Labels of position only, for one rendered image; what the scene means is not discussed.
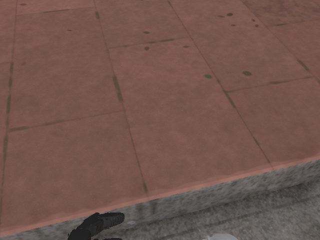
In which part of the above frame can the left robot hand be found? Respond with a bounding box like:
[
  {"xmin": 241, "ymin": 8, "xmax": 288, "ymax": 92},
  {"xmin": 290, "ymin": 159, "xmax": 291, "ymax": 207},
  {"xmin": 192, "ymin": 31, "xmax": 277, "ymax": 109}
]
[{"xmin": 67, "ymin": 212, "xmax": 125, "ymax": 240}]

